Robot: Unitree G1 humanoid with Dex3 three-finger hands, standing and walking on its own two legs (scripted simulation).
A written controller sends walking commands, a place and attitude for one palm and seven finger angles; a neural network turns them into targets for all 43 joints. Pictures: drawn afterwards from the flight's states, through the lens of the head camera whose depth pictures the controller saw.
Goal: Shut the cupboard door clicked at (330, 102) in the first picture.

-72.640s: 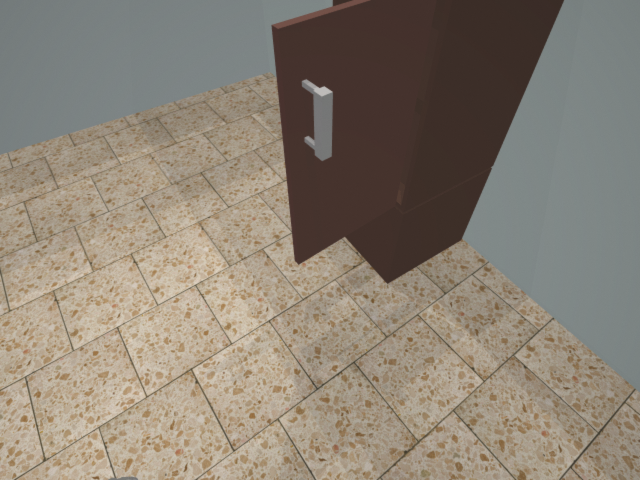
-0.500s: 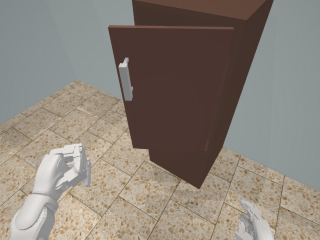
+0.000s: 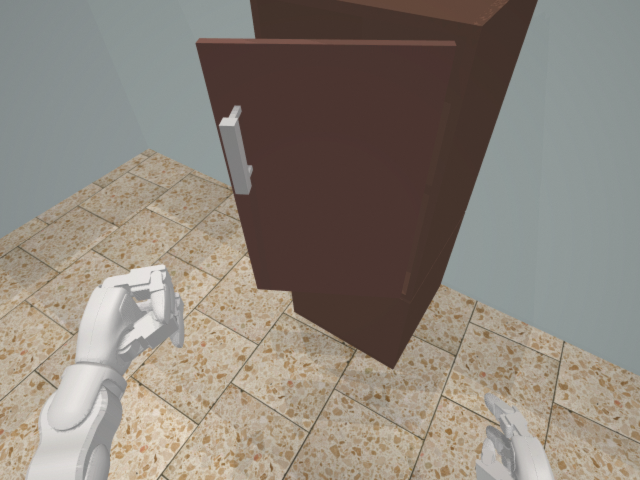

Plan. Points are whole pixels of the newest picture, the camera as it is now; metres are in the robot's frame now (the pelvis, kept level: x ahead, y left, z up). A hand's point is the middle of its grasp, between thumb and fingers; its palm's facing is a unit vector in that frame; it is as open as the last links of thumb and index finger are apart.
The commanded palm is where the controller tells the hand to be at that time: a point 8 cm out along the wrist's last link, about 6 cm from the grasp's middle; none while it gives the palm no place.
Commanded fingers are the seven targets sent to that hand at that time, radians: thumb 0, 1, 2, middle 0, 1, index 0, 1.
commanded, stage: bring the fist close to the handle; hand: left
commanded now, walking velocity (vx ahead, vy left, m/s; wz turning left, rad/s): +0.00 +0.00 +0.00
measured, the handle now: (239, 150) +0.57 +0.18 +0.11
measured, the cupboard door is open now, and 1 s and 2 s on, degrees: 28 28 17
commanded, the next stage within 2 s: push the door shut along its arc in 1.22 s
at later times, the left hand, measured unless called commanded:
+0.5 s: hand (219, 233) +0.38 +0.17 +0.12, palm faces +0.00 -1.00 -0.03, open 3.1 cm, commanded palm +0.37 +0.21 +0.12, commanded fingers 0.00 0.90 0.90 -1.30 -1.50 -1.30 -1.50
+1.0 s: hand (256, 180) +0.49 +0.14 +0.12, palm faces +0.03 -1.00 +0.01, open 3.1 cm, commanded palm +0.45 +0.19 +0.12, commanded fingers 0.00 0.90 0.90 -1.30 -1.50 -1.30 -1.50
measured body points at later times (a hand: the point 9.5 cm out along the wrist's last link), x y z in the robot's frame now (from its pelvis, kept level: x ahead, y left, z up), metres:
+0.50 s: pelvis +0.02 +0.01 +0.00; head +0.04 -0.01 +0.45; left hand +0.37 +0.22 +0.12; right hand +0.16 -0.24 -0.09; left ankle +0.06 +0.12 -0.71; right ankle -0.03 -0.08 -0.71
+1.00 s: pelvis +0.01 +0.01 +0.00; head +0.07 +0.00 +0.44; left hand +0.48 +0.19 +0.12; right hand +0.01 -0.25 -0.13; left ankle +0.06 +0.12 -0.71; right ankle -0.03 -0.08 -0.71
